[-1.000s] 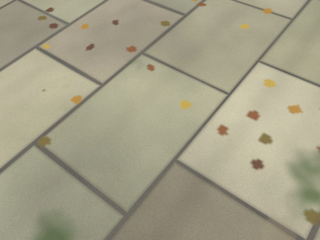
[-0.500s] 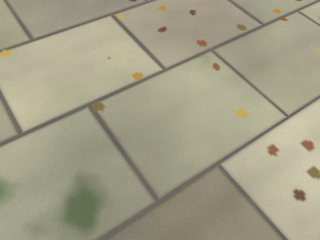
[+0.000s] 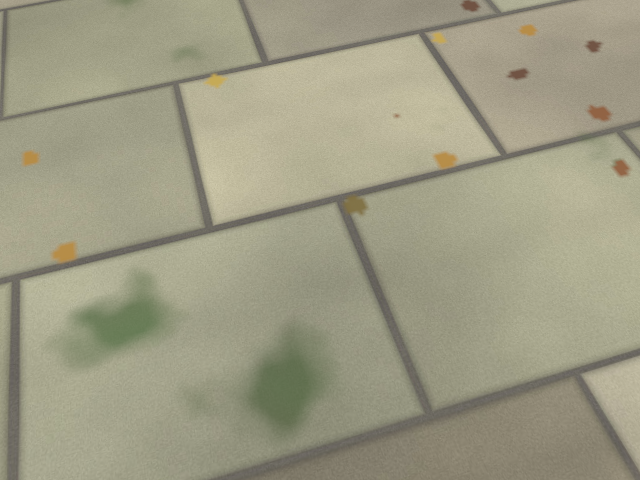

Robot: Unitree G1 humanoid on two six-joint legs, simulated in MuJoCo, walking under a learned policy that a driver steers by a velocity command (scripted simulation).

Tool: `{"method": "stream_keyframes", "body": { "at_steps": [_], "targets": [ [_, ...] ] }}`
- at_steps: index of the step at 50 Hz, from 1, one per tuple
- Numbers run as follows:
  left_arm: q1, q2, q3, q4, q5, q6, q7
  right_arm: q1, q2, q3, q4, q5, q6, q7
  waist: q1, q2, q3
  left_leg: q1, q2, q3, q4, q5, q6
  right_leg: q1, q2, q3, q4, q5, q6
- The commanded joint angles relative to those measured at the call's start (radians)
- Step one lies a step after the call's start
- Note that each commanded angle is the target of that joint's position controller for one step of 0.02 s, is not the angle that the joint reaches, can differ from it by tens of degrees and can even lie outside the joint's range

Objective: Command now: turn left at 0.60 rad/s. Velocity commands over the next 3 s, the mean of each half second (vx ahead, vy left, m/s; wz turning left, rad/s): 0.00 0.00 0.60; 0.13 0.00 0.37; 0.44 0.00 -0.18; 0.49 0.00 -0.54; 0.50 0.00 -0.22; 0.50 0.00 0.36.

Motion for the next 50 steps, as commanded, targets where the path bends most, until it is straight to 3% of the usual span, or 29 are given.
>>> {"method": "stream_keyframes", "body": {
  "at_steps": [1, 4, 6, 7, 8, 9, 10, 11, 12, 13, 14, 16, 19, 25, 28, 30, 31, 32, 33, 34, 35, 36, 37, 38, 40, 44, 47, 49, 50],
  "targets": [
    [-0.022, 0.224, 0.066, -0.059, -0.009, -0.004, -0.006, -0.071, -0.060, -0.005, -0.111, -0.002, -0.018, 0.010, 0.036, -0.207, -0.135, 0.016, 0.014, 0.061, -0.139, 0.003, 0.012, 0.141, -0.251, 0.131, -0.095, 0.424, -0.221],
    [-0.022, 0.237, 0.070, -0.049, -0.031, -0.008, -0.016, -0.043, -0.073, -0.014, -0.109, 0.002, -0.010, 0.021, 0.017, -0.209, -0.136, 0.099, 0.003, 0.090, -0.298, 0.057, 0.052, 0.136, -0.271, 0.111, -0.051, 0.413, -0.195],
    [-0.026, 0.216, 0.065, -0.038, -0.050, -0.013, -0.018, 0.026, -0.081, -0.026, -0.086, 0.000, -0.007, 0.022, -0.030, -0.176, -0.146, 0.255, -0.030, 0.112, -0.510, 0.220, 0.110, 0.073, -0.242, 0.053, 0.057, 0.334, -0.123],
    [0.035, 0.173, 0.053, -0.015, -0.038, -0.018, -0.023, 0.071, -0.129, -0.045, -0.077, -0.001, -0.009, 0.012, -0.036, -0.057, -0.168, 0.412, 0.003, 0.023, -0.586, 0.399, 0.152, -0.044, -0.188, -0.022, 0.203, 0.194, -0.046],
    [0.024, 0.086, 0.021, -0.062, 0.030, -0.020, -0.027, 0.100, -0.259, -0.071, -0.099, -0.007, -0.017, -0.007, -0.010, 0.286, -0.184, 0.597, 0.288, -0.373, -0.572, 0.825, 0.280, -0.366, -0.051, -0.092, 0.542, -0.373, 0.063],
    [-0.065, 0.132, 0.032, -0.093, 0.015, -0.022, -0.016, 0.091, -0.247, -0.059, -0.117, -0.043, -0.044, 0.007, -0.073, 0.232, -0.227, 0.495, 0.394, -0.497, -0.590, 0.838, 0.470, -0.456, 0.028, 0.071, 0.730, -0.476, 0.084],
    [-0.094, 0.172, 0.045, -0.093, -0.010, -0.017, -0.009, 0.070, -0.205, -0.047, -0.105, -0.047, -0.064, 0.015, -0.075, 0.138, -0.193, 0.455, 0.337, -0.412, -0.612, 0.730, 0.450, -0.461, 0.005, 0.120, 0.793, -0.409, 0.075],
    [-0.087, 0.180, 0.051, -0.086, -0.015, -0.015, -0.004, 0.025, -0.176, -0.038, -0.091, -0.031, -0.073, 0.011, -0.045, 0.113, -0.152, 0.422, 0.270, -0.337, -0.615, 0.630, 0.388, -0.463, -0.011, 0.135, 0.775, -0.316, 0.063],
    [-0.072, 0.180, 0.054, -0.069, -0.007, -0.012, 0.003, -0.016, -0.149, -0.030, -0.093, -0.014, -0.071, 0.005, -0.027, 0.082, -0.139, 0.407, 0.226, -0.301, -0.614, 0.564, 0.342, -0.458, -0.020, 0.143, 0.742, -0.247, 0.064],
    [-0.057, 0.183, 0.057, -0.065, 0.000, -0.010, 0.005, -0.047, -0.140, -0.021, -0.096, -0.006, -0.066, -0.001, -0.011, 0.098, -0.132, 0.371, 0.202, -0.278, -0.614, 0.592, 0.330, -0.429, -0.010, 0.138, 0.735, -0.192, 0.073],
    [-0.042, 0.176, 0.056, -0.060, 0.000, -0.011, 0.002, -0.055, -0.135, -0.016, -0.099, -0.011, -0.063, -0.007, -0.001, 0.110, -0.145, 0.351, 0.186, -0.267, -0.617, 0.615, 0.330, -0.394, 0.007, 0.133, 0.745, -0.153, 0.081],
    [-0.024, 0.156, 0.051, -0.053, -0.007, -0.013, -0.002, -0.054, -0.133, -0.014, -0.096, -0.018, -0.062, -0.014, 0.002, 0.105, -0.166, 0.358, 0.169, -0.261, -0.616, 0.606, 0.333, -0.372, 0.024, 0.131, 0.688, -0.112, 0.092],
    [-0.058, 0.136, 0.042, -0.066, -0.007, -0.013, -0.001, -0.037, -0.144, -0.018, -0.084, -0.015, -0.058, -0.020, -0.017, 0.109, -0.157, 0.374, 0.160, -0.301, -0.609, 0.532, 0.335, -0.365, 0.040, 0.142, 0.539, -0.106, 0.102],
    [-0.074, 0.135, 0.040, -0.081, -0.015, -0.028, -0.015, -0.055, -0.164, -0.026, -0.082, -0.015, -0.044, -0.014, -0.032, 0.129, -0.142, 0.303, 0.145, -0.421, -0.583, 0.418, 0.337, -0.247, 0.075, 0.164, 0.334, -0.145, 0.087],
    [-0.054, 0.137, 0.043, -0.084, -0.020, -0.041, -0.026, -0.073, -0.161, -0.027, -0.082, -0.006, -0.037, -0.008, -0.026, 0.140, -0.155, 0.315, 0.133, -0.484, -0.550, 0.484, 0.326, -0.184, 0.090, 0.166, 0.226, -0.147, 0.069],
    [-0.001, 0.134, 0.047, -0.071, -0.019, -0.050, -0.033, -0.105, -0.152, -0.025, -0.085, 0.006, -0.030, -0.011, 0.012, 0.134, -0.168, 0.299, 0.097, -0.493, -0.509, 0.489, 0.289, -0.079, 0.091, 0.152, 0.045, -0.034, 0.048],
    [0.030, 0.147, 0.054, -0.061, -0.012, -0.052, -0.032, -0.105, -0.136, -0.020, -0.086, 0.011, -0.028, -0.015, 0.025, 0.110, -0.174, 0.246, 0.061, -0.470, -0.473, 0.405, 0.247, 0.018, 0.053, 0.159, -0.055, 0.094, 0.028],
    [0.048, 0.208, 0.064, -0.069, 0.005, -0.049, -0.026, -0.050, -0.081, -0.005, -0.081, -0.003, -0.029, -0.016, -0.002, -0.053, -0.213, 0.149, -0.019, -0.358, -0.309, 0.143, 0.182, 0.137, -0.137, 0.321, -0.092, 0.215, -0.039],
    [0.024, 0.269, 0.073, -0.065, 0.031, -0.042, -0.028, -0.031, -0.088, -0.009, -0.096, 0.002, -0.037, -0.021, -0.040, -0.307, -0.140, -0.054, -0.187, -0.167, -0.133, -0.222, 0.117, 0.123, -0.306, 0.563, -0.127, 0.391, -0.218],
    [0.005, 0.214, 0.060, -0.085, 0.027, -0.047, -0.026, -0.006, -0.168, -0.034, -0.072, -0.020, -0.045, -0.026, -0.024, -0.235, -0.139, -0.065, -0.119, -0.165, 0.104, -0.256, 0.067, 0.071, -0.372, 0.602, -0.131, 0.377, -0.305],
    [-0.033, 0.169, 0.044, -0.093, 0.018, -0.048, -0.020, -0.001, -0.190, -0.047, -0.049, -0.011, -0.043, -0.024, -0.036, -0.172, -0.119, -0.061, -0.106, -0.163, 0.189, -0.189, 0.054, 0.041, -0.317, 0.509, -0.118, 0.339, -0.278],
    [-0.049, 0.151, 0.038, -0.091, 0.003, -0.046, -0.016, 0.014, -0.161, -0.043, -0.025, -0.011, -0.035, -0.026, -0.043, -0.135, -0.113, -0.072, -0.092, -0.147, 0.203, -0.114, 0.039, 0.050, -0.243, 0.429, -0.128, 0.160, -0.224],
    [-0.034, 0.138, 0.033, -0.082, -0.013, -0.046, -0.011, 0.005, -0.129, -0.033, -0.023, -0.015, -0.030, -0.026, -0.024, -0.144, -0.098, -0.118, -0.086, -0.140, 0.205, -0.045, 0.031, 0.080, -0.207, 0.408, -0.150, -0.013, -0.200],
    [-0.003, 0.138, 0.028, -0.071, -0.019, -0.044, -0.006, -0.006, -0.092, -0.019, -0.026, -0.012, -0.032, -0.020, -0.008, -0.163, -0.085, -0.140, -0.082, -0.121, 0.183, -0.006, 0.026, 0.096, -0.182, 0.393, -0.179, -0.126, -0.192],
    [0.062, 0.146, 0.028, -0.052, -0.014, -0.045, -0.002, -0.052, -0.062, -0.004, -0.038, -0.004, -0.048, -0.009, 0.031, -0.195, -0.068, -0.159, -0.070, -0.067, 0.080, 0.024, 0.026, 0.142, -0.167, 0.383, -0.225, -0.237, -0.190],
    [0.112, 0.191, 0.039, -0.035, -0.022, -0.053, -0.005, -0.118, -0.027, 0.021, -0.048, -0.011, -0.086, 0.004, 0.063, -0.196, -0.051, -0.052, -0.015, 0.019, -0.179, 0.023, 0.047, 0.135, -0.180, 0.347, -0.249, -0.172, -0.195],
    [0.142, 0.221, 0.045, -0.020, -0.033, -0.054, -0.017, -0.097, -0.031, 0.025, -0.031, -0.002, -0.109, 0.017, 0.055, -0.197, -0.032, 0.108, -0.030, 0.060, -0.356, 0.022, 0.079, 0.042, -0.184, 0.316, -0.245, -0.141, -0.206],
    [0.132, 0.221, 0.041, -0.016, -0.047, -0.049, -0.026, -0.026, -0.034, 0.022, 0.003, 0.003, -0.120, 0.023, 0.006, -0.171, -0.034, 0.262, -0.046, 0.087, -0.526, 0.167, 0.113, -0.035, -0.179, 0.298, -0.207, -0.150, -0.197],
    [0.137, 0.200, 0.032, -0.013, -0.046, -0.050, -0.029, 0.025, -0.040, 0.017, 0.028, 0.004, -0.121, 0.021, -0.021, -0.150, -0.048, 0.373, -0.056, 0.093, -0.579, 0.203, 0.129, -0.092, -0.166, 0.285, -0.166, -0.145, -0.178]
  ]
}}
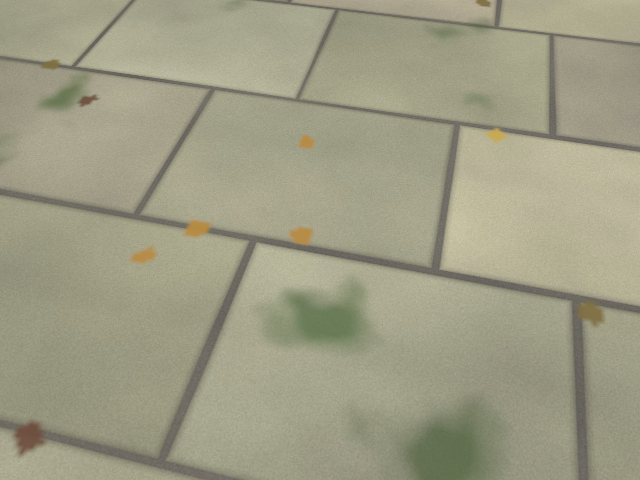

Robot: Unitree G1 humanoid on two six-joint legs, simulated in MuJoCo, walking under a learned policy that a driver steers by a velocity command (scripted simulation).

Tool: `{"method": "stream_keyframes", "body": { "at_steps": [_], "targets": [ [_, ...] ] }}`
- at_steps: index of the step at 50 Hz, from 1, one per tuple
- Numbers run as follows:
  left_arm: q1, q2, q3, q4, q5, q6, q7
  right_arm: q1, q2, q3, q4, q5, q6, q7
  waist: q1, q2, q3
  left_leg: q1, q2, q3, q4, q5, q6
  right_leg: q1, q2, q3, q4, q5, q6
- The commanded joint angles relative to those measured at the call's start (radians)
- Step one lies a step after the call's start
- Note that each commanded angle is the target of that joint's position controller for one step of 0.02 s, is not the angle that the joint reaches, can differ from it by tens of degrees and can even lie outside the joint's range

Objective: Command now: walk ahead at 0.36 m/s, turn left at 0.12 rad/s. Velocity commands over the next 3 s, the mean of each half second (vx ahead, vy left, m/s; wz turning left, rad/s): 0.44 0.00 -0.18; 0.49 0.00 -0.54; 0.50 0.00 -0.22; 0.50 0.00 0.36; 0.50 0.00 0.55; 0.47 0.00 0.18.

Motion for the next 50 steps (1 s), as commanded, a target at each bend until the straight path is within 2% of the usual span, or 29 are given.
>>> {"method": "stream_keyframes", "body": {
  "at_steps": [1, 2, 3, 4, 5, 8, 13, 16, 19, 20, 22, 23, 24, 25, 26, 27, 28, 29, 30, 31, 33, 36, 38, 41, 44, 46, 48, 49, 50],
  "targets": [
    [-0.057, 0.131, 0.025, -0.063, 0.000, -0.021, -0.009, 0.115, -0.110, -0.038, -0.014, 0.010, -0.026, -0.005, -0.110, -0.099, -0.013, 0.323, -0.010, 0.013, -0.153, 0.088, 0.052, -0.239, -0.157, 0.158, -0.048, -0.109, -0.143],
    [-0.096, 0.050, -0.004, -0.084, 0.018, -0.032, -0.020, 0.235, -0.154, -0.049, 0.004, 0.005, -0.027, -0.015, -0.163, 0.026, -0.072, 0.476, 0.149, -0.198, -0.214, -0.007, 0.098, -0.367, -0.074, 0.057, 0.209, -0.132, -0.072],
    [-0.127, 0.033, -0.009, -0.153, 0.015, -0.054, -0.016, 0.276, -0.289, -0.081, 0.004, -0.010, -0.027, -0.011, -0.161, 0.255, -0.068, 0.510, 0.360, -0.567, -0.305, -0.220, 0.245, -0.608, 0.029, -0.050, 0.485, -0.259, -0.018],
    [-0.157, 0.128, 0.019, -0.156, -0.009, -0.066, -0.009, 0.267, -0.229, -0.069, 0.010, -0.015, -0.041, -0.004, -0.175, 0.177, 0.000, 0.440, 0.390, -0.649, -0.344, -0.335, 0.319, -0.702, -0.015, 0.020, 0.664, -0.308, -0.018],
    [-0.140, 0.156, 0.029, -0.146, -0.021, -0.071, -0.016, 0.223, -0.165, -0.046, 0.006, -0.015, -0.053, -0.001, -0.144, 0.165, 0.062, 0.420, 0.345, -0.571, -0.353, -0.347, 0.297, -0.751, -0.051, 0.047, 0.717, -0.210, -0.033],
    [-0.141, 0.125, 0.026, -0.119, 0.002, -0.071, -0.035, 0.144, -0.115, -0.027, -0.003, -0.022, -0.059, -0.003, -0.104, 0.121, 0.096, 0.353, 0.253, -0.339, -0.387, -0.031, 0.229, -0.732, -0.099, 0.044, 0.680, -0.008, -0.026],
    [-0.204, 0.058, -0.001, -0.132, 0.003, -0.058, -0.050, 0.144, -0.131, -0.030, 0.021, -0.029, -0.067, -0.012, -0.114, 0.088, 0.097, 0.239, 0.191, -0.075, -0.421, 0.280, 0.197, -0.615, -0.063, 0.015, 0.477, 0.220, 0.028],
    [-0.298, 0.040, -0.015, -0.166, 0.003, -0.062, -0.061, 0.170, -0.157, -0.034, 0.050, -0.022, -0.072, -0.015, -0.143, 0.082, 0.123, 0.199, 0.196, 0.002, -0.447, 0.300, 0.181, -0.525, -0.038, -0.024, 0.304, 0.333, 0.012],
    [-0.356, 0.048, -0.015, -0.198, 0.001, -0.065, -0.078, 0.199, -0.172, -0.039, 0.085, -0.009, -0.067, -0.016, -0.143, 0.065, 0.138, 0.283, 0.236, 0.037, -0.425, 0.376, 0.167, -0.516, -0.023, -0.031, 0.215, 0.331, -0.032],
    [-0.359, 0.056, -0.013, -0.205, 0.002, -0.066, -0.084, 0.198, -0.176, -0.041, 0.091, -0.008, -0.061, -0.017, -0.133, 0.064, 0.128, 0.325, 0.245, 0.052, -0.392, 0.471, 0.157, -0.510, -0.011, -0.041, 0.197, 0.300, -0.051],
    [-0.318, 0.089, 0.002, -0.210, 0.007, -0.062, -0.086, 0.190, -0.206, -0.049, 0.090, -0.012, -0.048, -0.024, -0.091, 0.094, 0.053, 0.393, 0.248, 0.085, -0.256, 0.858, 0.132, -0.417, 0.046, -0.091, 0.201, 0.209, -0.091],
    [-0.237, 0.123, 0.020, -0.197, 0.007, -0.055, -0.083, 0.187, -0.222, -0.053, 0.086, -0.016, -0.037, -0.030, -0.043, 0.111, -0.017, 0.413, 0.239, 0.105, -0.121, 1.037, 0.116, -0.314, 0.084, -0.115, 0.211, 0.161, -0.114],
    [-0.087, 0.164, 0.045, -0.162, 0.002, -0.048, -0.073, 0.177, -0.223, -0.052, 0.078, -0.018, -0.027, -0.038, 0.041, 0.102, -0.107, 0.347, 0.213, 0.137, 0.087, 1.107, 0.089, -0.102, 0.120, -0.128, 0.184, 0.180, -0.146],
    [0.067, 0.218, 0.070, -0.135, -0.001, -0.035, -0.054, 0.193, -0.206, -0.042, 0.057, -0.030, -0.031, -0.046, 0.111, 0.041, -0.198, 0.106, 0.183, 0.130, 0.363, 0.882, 0.056, 0.214, 0.040, 0.021, 0.196, 0.184, -0.189],
    [0.079, 0.325, 0.086, -0.137, -0.002, -0.038, -0.050, 0.342, -0.044, 0.010, 0.014, -0.051, -0.055, -0.022, -0.012, -0.263, -0.347, -0.336, -0.025, 0.074, 0.782, -0.142, -0.011, 0.593, -0.261, 0.612, 0.128, -0.032, -0.399],
    [0.111, 0.223, 0.065, -0.153, -0.001, -0.040, -0.045, 0.239, -0.144, -0.005, 0.018, -0.024, -0.092, -0.007, 0.071, -0.160, -0.458, -0.424, -0.052, -0.131, 0.903, -0.248, -0.002, 0.620, -0.299, 0.848, -0.043, -0.174, -0.414],
    [0.062, 0.195, 0.054, -0.146, 0.013, -0.044, -0.040, 0.116, -0.184, -0.018, -0.027, 0.020, -0.109, 0.002, 0.075, -0.115, -0.273, -0.503, 0.000, -0.132, 0.890, -0.163, 0.013, 0.497, -0.271, 0.696, -0.083, -0.130, -0.350],
    [0.001, 0.187, 0.053, -0.152, 0.011, -0.048, -0.037, 0.072, -0.168, -0.007, -0.048, 0.013, -0.121, -0.003, 0.035, -0.007, -0.167, -0.484, 0.043, -0.120, 0.805, -0.083, 0.023, 0.335, -0.230, 0.587, -0.094, -0.033, -0.321],
    [-0.057, 0.173, 0.048, -0.162, 0.015, -0.051, -0.036, 0.053, -0.160, -0.009, -0.049, -0.009, -0.124, -0.011, -0.008, 0.039, -0.090, -0.445, 0.070, -0.108, 0.722, -0.050, 0.017, 0.190, -0.193, 0.502, -0.104, 0.102, -0.309],
    [-0.092, 0.159, 0.042, -0.177, 0.031, -0.053, -0.032, 0.074, -0.163, -0.014, -0.048, -0.021, -0.115, -0.014, -0.047, 0.018, -0.066, -0.376, 0.089, -0.114, 0.693, -0.023, 0.012, 0.086, -0.168, 0.449, -0.130, 0.194, -0.312],
    [-0.123, 0.148, 0.041, -0.176, 0.027, -0.056, -0.026, 0.113, -0.153, -0.013, -0.038, -0.032, -0.093, -0.015, -0.085, -0.025, -0.043, -0.326, 0.104, -0.103, 0.621, -0.019, -0.019, -0.025, -0.145, 0.395, -0.165, 0.280, -0.329],
    [-0.099, 0.163, 0.045, -0.150, 0.014, -0.059, -0.014, 0.050, -0.114, 0.000, -0.058, -0.050, -0.074, -0.021, -0.076, -0.017, 0.005, -0.322, 0.097, -0.064, 0.465, 0.082, -0.064, -0.145, -0.101, 0.300, -0.183, 0.336, -0.310],
    [-0.079, 0.176, 0.049, -0.134, 0.010, -0.053, -0.005, -0.038, -0.090, 0.010, -0.079, -0.049, -0.077, -0.020, -0.044, -0.029, 0.018, -0.292, 0.074, -0.056, 0.295, 0.243, -0.073, -0.178, -0.054, 0.252, -0.173, 0.291, -0.269],
    [-0.021, 0.188, 0.052, -0.108, 0.002, -0.040, 0.004, -0.158, -0.075, 0.016, -0.101, -0.033, -0.089, -0.009, 0.011, -0.052, 0.011, -0.194, 0.014, -0.044, 0.092, 0.408, -0.075, -0.187, -0.033, 0.258, -0.144, 0.196, -0.223],
    [0.018, 0.182, 0.053, -0.086, -0.007, -0.027, 0.007, -0.199, -0.110, 0.001, -0.115, -0.017, -0.099, 0.001, 0.019, -0.078, 0.003, -0.180, -0.003, -0.085, -0.011, 0.371, -0.059, -0.083, -0.066, 0.352, -0.074, 0.138, -0.206],
    [0.015, 0.176, 0.052, -0.082, -0.003, -0.020, 0.009, -0.180, -0.137, -0.015, -0.112, -0.012, -0.105, 0.005, -0.002, -0.105, -0.006, -0.151, -0.006, -0.100, -0.047, 0.280, -0.032, -0.012, -0.092, 0.417, -0.010, 0.145, -0.188],
    [-0.003, 0.149, 0.045, -0.085, 0.003, -0.015, 0.006, -0.061, -0.164, -0.038, -0.085, -0.012, -0.112, -0.001, -0.073, -0.118, -0.047, 0.027, 0.002, -0.076, -0.114, 0.243, 0.020, -0.024, -0.060, 0.415, 0.102, 0.194, -0.150],
    [-0.002, 0.090, 0.023, -0.097, 0.011, -0.020, 0.000, 0.059, -0.204, -0.053, -0.077, -0.030, -0.117, -0.010, -0.131, -0.060, -0.163, 0.253, 0.123, -0.175, -0.096, 0.205, 0.084, -0.102, -0.009, 0.355, 0.319, 0.146, -0.116],
    [0.114, 0.023, -0.001, -0.117, -0.003, -0.029, 0.000, 0.178, -0.286, -0.077, -0.048, -0.049, -0.105, -0.013, -0.116, 0.187, -0.318, 0.611, 0.349, -0.559, -0.128, 0.017, 0.242, -0.416, 0.133, 0.190, 0.648, -0.139, -0.037]
  ]
}}
Over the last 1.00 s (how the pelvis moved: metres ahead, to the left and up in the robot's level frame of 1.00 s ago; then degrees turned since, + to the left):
0.04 0.06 0.00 27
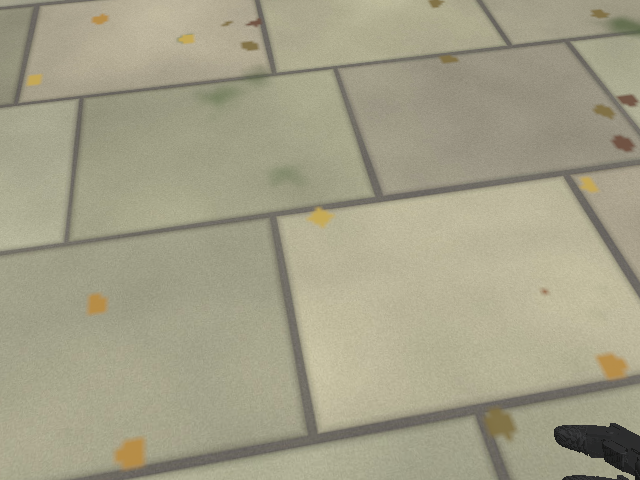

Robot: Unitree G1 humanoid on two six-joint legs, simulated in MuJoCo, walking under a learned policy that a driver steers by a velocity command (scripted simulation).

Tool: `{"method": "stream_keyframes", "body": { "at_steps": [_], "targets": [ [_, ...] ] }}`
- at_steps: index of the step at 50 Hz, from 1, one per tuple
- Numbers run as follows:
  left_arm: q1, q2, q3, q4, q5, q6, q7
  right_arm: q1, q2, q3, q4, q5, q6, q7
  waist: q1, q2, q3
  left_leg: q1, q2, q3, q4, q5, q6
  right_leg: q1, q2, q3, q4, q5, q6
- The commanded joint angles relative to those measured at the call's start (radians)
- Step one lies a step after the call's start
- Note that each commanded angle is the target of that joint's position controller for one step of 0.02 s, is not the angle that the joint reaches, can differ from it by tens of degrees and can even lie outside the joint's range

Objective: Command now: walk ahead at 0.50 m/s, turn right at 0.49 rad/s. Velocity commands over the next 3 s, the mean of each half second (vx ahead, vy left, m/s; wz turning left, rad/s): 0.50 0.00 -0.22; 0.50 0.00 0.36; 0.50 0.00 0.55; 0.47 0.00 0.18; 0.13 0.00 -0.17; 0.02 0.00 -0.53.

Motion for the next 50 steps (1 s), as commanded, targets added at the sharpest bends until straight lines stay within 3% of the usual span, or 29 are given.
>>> {"method": "stream_keyframes", "body": {
  "at_steps": [1, 2, 3, 4, 5, 8, 10, 13, 16, 19, 21, 22, 23, 24, 25, 26, 27, 28, 29, 30, 33, 38, 42, 45, 47, 49, 50],
  "targets": [
    [0.086, 0.045, -0.015, -0.098, -0.014, -0.028, 0.000, 0.345, -0.234, -0.094, 0.018, 0.005, 0.003, -0.001, -0.142, 0.283, -0.320, 0.794, 0.455, -0.759, -0.176, -0.433, 0.269, -0.604, -0.040, -0.065, 0.578, -0.116, 0.034],
    [0.015, 0.116, 0.004, -0.087, -0.017, -0.025, 0.001, 0.305, -0.162, -0.075, 0.013, 0.011, 0.007, 0.001, -0.161, 0.166, -0.180, 0.681, 0.410, -0.651, -0.203, -0.485, 0.230, -0.652, -0.081, -0.050, 0.644, -0.030, 0.041],
    [-0.058, 0.121, 0.006, -0.100, -0.006, -0.022, 0.003, 0.261, -0.134, -0.065, 0.010, 0.005, 0.014, 0.000, -0.157, 0.098, -0.094, 0.575, 0.363, -0.511, -0.208, -0.381, 0.201, -0.645, -0.110, -0.089, 0.649, 0.040, 0.047],
    [-0.111, 0.108, 0.006, -0.117, 0.007, -0.025, 0.001, 0.230, -0.115, -0.058, 0.017, 0.000, 0.018, 0.001, -0.146, 0.076, -0.025, 0.478, 0.321, -0.414, -0.229, -0.258, 0.199, -0.641, -0.131, -0.099, 0.604, 0.087, 0.050],
    [-0.129, 0.093, 0.007, -0.124, 0.009, -0.027, -0.004, 0.214, -0.099, -0.051, 0.024, -0.005, 0.016, 0.000, -0.124, 0.093, 0.002, 0.413, 0.288, -0.341, -0.252, -0.173, 0.193, -0.607, -0.157, -0.103, 0.558, 0.121, 0.048],
    [-0.124, 0.036, -0.009, -0.119, 0.008, -0.024, -0.016, 0.209, -0.099, -0.052, 0.052, 0.006, 0.011, 0.002, -0.094, 0.122, 0.009, 0.334, 0.250, -0.221, -0.306, -0.034, 0.210, -0.540, -0.177, -0.153, 0.430, 0.144, 0.056],
    [-0.178, 0.013, -0.022, -0.135, 0.020, -0.029, -0.021, 0.215, -0.134, -0.061, 0.070, 0.015, 0.011, 0.001, -0.101, 0.105, 0.018, 0.323, 0.255, -0.172, -0.333, 0.038, 0.227, -0.538, -0.193, -0.179, 0.306, 0.201, 0.065],
    [-0.266, -0.004, -0.036, -0.147, 0.020, -0.044, -0.033, 0.228, -0.169, -0.068, 0.093, 0.022, 0.019, 0.000, -0.130, 0.087, 0.020, 0.307, 0.233, -0.087, -0.344, 0.083, 0.211, -0.466, -0.189, -0.212, 0.101, 0.359, 0.064],
    [-0.350, 0.011, -0.034, -0.167, 0.010, -0.052, -0.042, 0.283, -0.190, -0.070, 0.128, 0.032, 0.029, 0.001, -0.158, 0.091, 0.028, 0.329, 0.245, -0.064, -0.336, 0.082, 0.193, -0.406, -0.164, -0.231, -0.015, 0.442, 0.058],
    [-0.386, 0.035, -0.024, -0.187, 0.006, -0.055, -0.049, 0.310, -0.205, -0.074, 0.156, 0.040, 0.043, -0.001, -0.145, 0.096, 0.040, 0.396, 0.285, -0.072, -0.303, 0.111, 0.169, -0.379, -0.153, -0.230, -0.082, 0.399, 0.022],
    [-0.304, 0.064, -0.007, -0.166, 0.012, -0.056, -0.047, 0.295, -0.214, -0.075, 0.163, 0.042, 0.054, -0.006, -0.079, 0.090, -0.004, 0.406, 0.270, -0.036, -0.193, 0.287, 0.139, -0.230, -0.123, -0.262, -0.141, 0.381, -0.013],
    [-0.183, 0.102, 0.016, -0.128, 0.016, -0.053, -0.039, 0.303, -0.194, -0.067, 0.165, 0.038, 0.057, -0.008, -0.022, 0.067, -0.083, 0.370, 0.223, 0.008, -0.037, 0.397, 0.114, -0.049, -0.103, -0.279, -0.158, 0.377, -0.039],
    [-0.014, 0.163, 0.038, -0.097, 0.023, -0.047, -0.028, 0.298, -0.149, -0.045, 0.143, 0.018, 0.054, -0.010, 0.051, -0.005, -0.211, 0.213, 0.174, 0.054, 0.228, 0.240, 0.074, 0.213, -0.234, -0.138, -0.134, 0.379, -0.091],
    [0.046, 0.258, 0.054, -0.090, 0.036, -0.038, -0.023, 0.400, -0.037, -0.010, 0.113, 0.012, 0.038, -0.009, 0.009, -0.270, -0.320, -0.165, 0.006, 0.084, 0.596, -0.342, 0.001, 0.498, -0.484, 0.319, -0.233, 0.188, -0.241],
    [0.056, 0.174, 0.036, -0.086, 0.023, -0.040, -0.025, 0.370, -0.123, -0.029, 0.129, 0.033, 0.024, -0.007, 0.044, -0.212, -0.322, -0.280, 0.020, -0.057, 0.746, -0.493, 0.005, 0.467, -0.504, 0.462, -0.325, 0.042, -0.259],
    [0.001, 0.130, 0.020, -0.084, 0.020, -0.045, -0.025, 0.298, -0.172, -0.046, 0.109, 0.058, 0.020, -0.002, 0.033, -0.161, -0.180, -0.345, 0.066, -0.063, 0.775, -0.417, 0.018, 0.364, -0.478, 0.320, -0.337, 0.062, -0.220],
    [-0.053, 0.101, 0.011, -0.085, 0.023, -0.050, -0.027, 0.251, -0.164, -0.045, 0.101, 0.054, 0.020, -0.004, 0.007, -0.107, -0.112, -0.321, 0.109, -0.042, 0.739, -0.332, 0.021, 0.254, -0.433, 0.195, -0.354, 0.149, -0.192],
    [-0.102, 0.074, 0.005, -0.082, 0.030, -0.055, -0.030, 0.226, -0.152, -0.047, 0.099, 0.038, 0.025, -0.006, -0.019, -0.079, -0.060, -0.294, 0.133, -0.039, 0.690, -0.270, 0.016, 0.159, -0.398, 0.116, -0.384, 0.237, -0.177],
    [-0.133, 0.051, -0.002, -0.081, 0.040, -0.064, -0.032, 0.241, -0.140, -0.050, 0.106, 0.032, 0.037, -0.006, -0.051, -0.084, -0.040, -0.239, 0.154, -0.049, 0.664, -0.220, 0.014, 0.091, -0.370, 0.047, -0.417, 0.310, -0.162],
    [-0.147, 0.052, 0.002, -0.074, 0.042, -0.073, -0.033, 0.263, -0.118, -0.047, 0.113, 0.035, 0.050, -0.005, -0.070, -0.103, -0.037, -0.192, 0.158, -0.051, 0.651, -0.194, 0.006, 0.043, -0.368, 0.005, -0.445, 0.366, -0.168],
    [-0.151, 0.059, 0.012, -0.039, 0.039, -0.096, -0.030, 0.246, -0.083, -0.044, 0.110, 0.033, 0.076, -0.009, -0.088, -0.061, 0.002, -0.209, 0.153, -0.067, 0.593, -0.114, -0.014, -0.004, -0.357, -0.126, -0.494, 0.506, -0.164],
    [-0.138, 0.087, 0.019, 0.003, 0.037, -0.094, -0.014, 0.123, -0.056, -0.036, 0.068, 0.028, 0.069, 0.009, -0.054, -0.037, 0.042, -0.214, 0.133, -0.030, 0.316, 0.149, -0.011, 0.019, -0.318, -0.301, -0.524, 0.574, -0.122],
    [-0.061, 0.117, 0.027, 0.049, 0.026, -0.075, -0.005, -0.018, -0.034, -0.024, 0.002, 0.029, 0.067, 0.034, 0.003, -0.013, 0.088, -0.247, 0.123, 0.031, 0.171, 0.174, 0.018, 0.126, -0.352, -0.358, -0.509, 0.609, -0.108],
    [-0.028, 0.130, 0.031, 0.073, 0.016, -0.047, 0.000, -0.076, -0.039, -0.026, -0.047, 0.031, 0.066, 0.056, 0.008, -0.020, 0.091, -0.274, 0.100, 0.081, 0.120, 0.072, 0.050, 0.242, -0.381, -0.388, -0.435, 0.755, -0.093],
    [-0.040, 0.157, 0.038, 0.068, 0.014, -0.030, 0.009, -0.051, -0.062, -0.039, -0.065, 0.031, 0.071, 0.064, -0.028, -0.059, 0.040, -0.180, 0.043, 0.141, 0.116, -0.028, 0.084, 0.275, -0.382, -0.420, -0.321, 1.074, -0.071],
    [-0.056, 0.181, 0.044, 0.060, 0.014, -0.014, 0.023, 0.108, -0.124, -0.074, -0.042, 0.031, 0.080, 0.058, -0.127, -0.088, -0.068, 0.046, -0.030, 0.175, 0.109, -0.097, 0.134, 0.248, -0.368, -0.444, -0.067, 1.304, -0.047],
    [-0.077, 0.176, 0.039, 0.050, 0.010, -0.014, 0.029, 0.271, -0.176, -0.105, -0.005, 0.032, 0.084, 0.043, -0.221, -0.055, -0.147, 0.308, -0.041, 0.136, 0.028, -0.032, 0.178, 0.107, -0.332, -0.461, 0.159, 1.196, -0.013]
  ]
}}
Over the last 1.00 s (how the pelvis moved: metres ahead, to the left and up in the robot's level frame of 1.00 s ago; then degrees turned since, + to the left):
0.52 -0.05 -0.02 -26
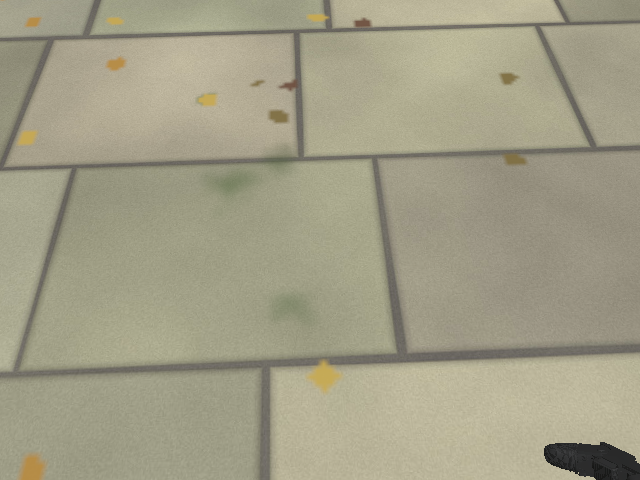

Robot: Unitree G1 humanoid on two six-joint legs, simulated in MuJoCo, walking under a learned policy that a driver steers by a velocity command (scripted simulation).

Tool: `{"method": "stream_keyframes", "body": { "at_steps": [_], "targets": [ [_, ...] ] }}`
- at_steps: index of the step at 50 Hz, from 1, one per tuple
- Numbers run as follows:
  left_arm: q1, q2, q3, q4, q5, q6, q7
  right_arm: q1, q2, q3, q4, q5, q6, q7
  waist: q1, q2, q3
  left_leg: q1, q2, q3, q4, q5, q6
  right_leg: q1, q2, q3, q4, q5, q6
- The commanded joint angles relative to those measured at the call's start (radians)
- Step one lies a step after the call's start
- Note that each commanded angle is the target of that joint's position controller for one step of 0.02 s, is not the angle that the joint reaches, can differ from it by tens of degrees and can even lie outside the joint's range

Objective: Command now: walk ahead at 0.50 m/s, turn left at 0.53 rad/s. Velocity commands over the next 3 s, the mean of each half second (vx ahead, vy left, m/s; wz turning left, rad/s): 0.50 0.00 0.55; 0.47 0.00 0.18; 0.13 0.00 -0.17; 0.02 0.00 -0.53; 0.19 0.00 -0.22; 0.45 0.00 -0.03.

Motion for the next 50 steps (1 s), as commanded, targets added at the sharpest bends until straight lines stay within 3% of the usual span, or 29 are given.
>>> {"method": "stream_keyframes", "body": {
  "at_steps": [1, 2, 3, 4, 5, 6, 7, 10, 13, 15, 17, 20, 22, 23, 24, 25, 26, 27, 28, 29, 31, 35, 38, 42, 45, 47, 48, 49, 50],
  "targets": [
    [-0.009, 0.122, 0.019, -0.106, 0.021, -0.016, 0.015, 0.369, -0.290, -0.116, 0.011, 0.002, 0.012, -0.040, -0.201, 0.088, -0.268, 0.721, 0.139, -0.325, -0.053, -0.018, 0.168, -0.471, -0.113, 0.042, 0.734, 0.606, -0.030],
    [0.025, 0.052, -0.013, -0.149, 0.024, -0.054, -0.005, 0.331, -0.325, -0.112, -0.023, 0.000, -0.002, -0.038, -0.130, 0.211, -0.400, 0.935, 0.349, -0.890, -0.202, -0.137, 0.356, -0.792, 0.090, 0.235, 1.016, -0.118, 0.007],
    [-0.091, 0.148, 0.012, -0.166, -0.009, -0.086, -0.024, 0.335, -0.234, -0.089, -0.023, -0.004, -0.010, -0.036, -0.196, 0.083, -0.364, 0.911, 0.323, -0.810, -0.256, -0.175, 0.301, -0.897, 0.020, 0.375, 1.037, -0.064, -0.010],
    [-0.149, 0.152, 0.009, -0.193, -0.031, -0.102, -0.031, 0.296, -0.198, -0.078, -0.020, -0.006, -0.017, -0.037, -0.173, 0.045, -0.224, 0.772, 0.282, -0.650, -0.268, -0.126, 0.255, -0.914, -0.021, 0.358, 0.966, 0.024, -0.029],
    [-0.154, 0.132, 0.007, -0.187, -0.013, -0.108, -0.025, 0.232, -0.182, -0.073, -0.023, -0.004, -0.021, -0.037, -0.119, -0.044, -0.139, 0.618, 0.231, -0.545, -0.281, -0.030, 0.217, -0.870, -0.062, 0.349, 0.859, 0.084, -0.026],
    [-0.160, 0.136, 0.014, -0.175, 0.014, -0.099, -0.018, 0.182, -0.140, -0.060, -0.034, -0.008, -0.022, -0.038, -0.090, -0.059, -0.088, 0.516, 0.185, -0.461, -0.304, 0.069, 0.183, -0.812, -0.089, 0.340, 0.781, 0.134, -0.021],
    [-0.125, 0.136, 0.017, -0.179, 0.018, -0.087, -0.020, 0.160, -0.150, -0.060, -0.048, -0.021, -0.024, -0.043, -0.054, 0.010, -0.086, 0.436, 0.184, -0.453, -0.324, 0.146, 0.205, -0.751, -0.095, 0.346, 0.764, 0.155, -0.003],
    [-0.124, 0.105, 0.010, -0.177, 0.028, -0.061, -0.017, 0.157, -0.168, -0.066, -0.035, -0.015, -0.029, -0.058, -0.039, 0.004, -0.062, 0.295, 0.141, -0.362, -0.352, 0.235, 0.205, -0.697, -0.089, 0.311, 0.631, 0.206, 0.055],
    [-0.257, 0.064, -0.007, -0.214, 0.029, -0.060, -0.017, 0.199, -0.196, -0.075, -0.011, -0.006, -0.022, -0.075, -0.087, 0.023, -0.036, 0.238, 0.083, -0.299, -0.341, 0.180, 0.155, -0.667, -0.051, 0.297, 0.383, 0.410, 0.075],
    [-0.331, 0.054, -0.013, -0.228, 0.020, -0.066, -0.025, 0.231, -0.202, -0.077, 0.003, -0.002, -0.014, -0.081, -0.122, 0.044, -0.040, 0.222, 0.066, -0.301, -0.327, 0.086, 0.124, -0.603, -0.013, 0.292, 0.243, 0.530, 0.075],
    [-0.374, 0.072, -0.008, -0.242, 0.007, -0.073, -0.033, 0.266, -0.207, -0.078, 0.019, 0.003, -0.008, -0.083, -0.138, 0.059, -0.040, 0.246, 0.088, -0.352, -0.305, 0.015, 0.112, -0.571, 0.006, 0.310, 0.178, 0.559, 0.068],
    [-0.364, 0.118, 0.011, -0.246, 0.001, -0.084, -0.042, 0.276, -0.193, -0.077, 0.028, 0.006, -0.003, -0.087, -0.116, 0.085, -0.045, 0.334, 0.129, -0.452, -0.219, -0.046, 0.089, -0.542, 0.004, 0.352, 0.113, 0.479, 0.035],
    [-0.270, 0.136, 0.026, -0.221, 0.000, -0.092, -0.041, 0.255, -0.175, -0.073, 0.026, 0.000, 0.002, -0.087, -0.060, 0.108, -0.063, 0.350, 0.126, -0.471, -0.140, -0.019, 0.063, -0.435, 0.004, 0.327, 0.076, 0.422, -0.006],
    [-0.179, 0.158, 0.039, -0.201, 0.012, -0.098, -0.036, 0.268, -0.131, -0.058, 0.026, -0.006, 0.000, -0.084, -0.021, 0.091, -0.124, 0.330, 0.079, -0.430, -0.023, 0.021, 0.033, -0.287, -0.024, 0.332, 0.059, 0.414, -0.041],
    [-0.046, 0.203, 0.049, -0.189, 0.028, -0.099, -0.030, 0.301, -0.066, -0.033, 0.018, -0.023, -0.002, -0.081, 0.020, -0.033, -0.259, 0.230, 0.012, -0.344, 0.254, -0.136, -0.004, -0.055, -0.189, 0.501, 0.059, 0.347, -0.102],
    [0.036, 0.289, 0.073, -0.135, 0.032, -0.086, -0.039, 0.456, -0.021, -0.019, 0.005, 0.016, -0.012, -0.079, -0.046, -0.383, -0.344, -0.118, -0.118, -0.228, 0.571, -0.495, -0.070, 0.211, -0.383, 0.991, -0.061, 0.085, -0.281],
    [0.019, 0.189, 0.054, -0.146, 0.005, -0.084, -0.048, 0.425, -0.130, -0.037, 0.034, 0.025, -0.013, -0.085, -0.011, -0.249, -0.262, -0.243, -0.050, -0.267, 0.689, -0.464, -0.081, 0.165, -0.379, 1.076, -0.128, -0.173, -0.269],
    [-0.028, 0.133, 0.037, -0.154, 0.003, -0.080, -0.045, 0.299, -0.181, -0.051, 0.019, 0.015, -0.011, -0.086, 0.013, -0.156, -0.139, -0.267, -0.020, -0.250, 0.708, -0.372, -0.078, 0.053, -0.334, 0.919, -0.135, -0.125, -0.225],
    [-0.079, 0.116, 0.027, -0.161, 0.015, -0.074, -0.045, 0.234, -0.172, -0.050, 0.004, 0.000, -0.010, -0.089, -0.002, -0.090, -0.085, -0.237, 0.012, -0.216, 0.685, -0.308, -0.080, -0.050, -0.289, 0.795, -0.140, 0.004, -0.204],
    [-0.102, 0.096, 0.020, -0.154, 0.019, -0.070, -0.043, 0.194, -0.156, -0.049, -0.009, -0.014, -0.014, -0.086, -0.013, -0.082, -0.036, -0.227, 0.036, -0.210, 0.630, -0.263, -0.081, -0.127, -0.253, 0.712, -0.157, 0.112, -0.208],
    [-0.111, 0.075, 0.011, -0.141, 0.023, -0.074, -0.038, 0.208, -0.120, -0.044, -0.006, -0.008, -0.018, -0.075, -0.046, -0.134, -0.034, -0.151, 0.074, -0.182, 0.550, -0.215, -0.082, -0.194, -0.203, 0.605, -0.192, 0.248, -0.204],
    [-0.072, 0.120, 0.021, -0.105, 0.003, -0.076, -0.034, 0.137, -0.072, -0.025, -0.028, -0.018, -0.020, -0.069, -0.036, -0.109, -0.019, -0.171, 0.097, -0.132, 0.361, -0.134, -0.105, -0.204, -0.208, 0.505, -0.245, 0.408, -0.240],
    [-0.049, 0.144, 0.025, -0.083, -0.002, -0.066, -0.031, 0.051, -0.054, -0.014, -0.043, -0.016, -0.030, -0.060, -0.009, -0.102, -0.010, -0.136, 0.093, -0.107, 0.179, 0.015, -0.112, -0.203, -0.187, 0.422, -0.260, 0.461, -0.223],
    [0.020, 0.157, 0.023, -0.040, -0.012, -0.052, -0.030, -0.061, -0.054, -0.011, -0.068, -0.005, -0.039, -0.045, 0.028, -0.098, 0.010, -0.064, 0.061, -0.076, 0.029, 0.120, -0.112, -0.187, -0.189, 0.372, -0.244, 0.497, -0.204],
    [0.040, 0.166, 0.024, -0.014, -0.014, -0.034, -0.026, -0.108, -0.069, -0.017, -0.090, -0.003, -0.046, -0.031, 0.019, -0.106, 0.030, -0.051, 0.044, -0.077, -0.043, 0.069, -0.080, -0.114, -0.221, 0.377, -0.193, 0.592, -0.182],
    [0.019, 0.182, 0.028, -0.010, -0.012, -0.020, -0.018, -0.029, -0.100, -0.033, -0.069, -0.017, -0.052, -0.029, -0.043, -0.116, -0.030, 0.093, 0.002, -0.052, -0.106, 0.071, -0.047, -0.083, -0.200, 0.345, -0.060, 0.852, -0.142],
    [0.007, 0.175, 0.024, -0.014, -0.013, -0.018, -0.014, 0.086, -0.131, -0.049, -0.031, -0.029, -0.055, -0.034, -0.102, -0.101, -0.108, 0.270, -0.020, -0.032, -0.149, 0.159, -0.020, -0.114, -0.155, 0.313, 0.074, 0.967, -0.111],
    [0.001, 0.145, 0.010, -0.035, 0.004, -0.023, -0.011, 0.208, -0.187, -0.065, -0.003, -0.044, -0.054, -0.044, -0.150, -0.059, -0.221, 0.515, 0.080, -0.112, -0.108, 0.414, 0.023, -0.241, -0.103, 0.281, 0.261, 0.825, -0.065],
    [0.087, 0.050, -0.024, -0.053, 0.038, -0.037, -0.016, 0.293, -0.258, -0.072, 0.002, -0.066, -0.040, -0.056, -0.133, 0.183, -0.368, 0.884, 0.355, -0.426, -0.022, 0.793, 0.165, -0.585, 0.028, 0.237, 0.627, 0.191, 0.011]
  ]
}}
Over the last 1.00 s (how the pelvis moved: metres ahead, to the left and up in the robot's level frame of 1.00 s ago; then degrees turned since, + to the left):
0.52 -0.04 -0.01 9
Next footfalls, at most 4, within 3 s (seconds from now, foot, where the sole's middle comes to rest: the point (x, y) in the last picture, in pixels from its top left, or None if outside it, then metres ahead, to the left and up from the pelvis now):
0.46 right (397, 478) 0.46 -0.09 -0.75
0.98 left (244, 387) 0.63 0.24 -0.75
1.44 right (346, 367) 0.69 0.02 -0.75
1.90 left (240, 367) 0.68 0.26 -0.75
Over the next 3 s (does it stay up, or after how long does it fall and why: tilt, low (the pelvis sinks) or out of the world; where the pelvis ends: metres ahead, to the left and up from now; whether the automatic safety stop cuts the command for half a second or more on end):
stays up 0.95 0.13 0.03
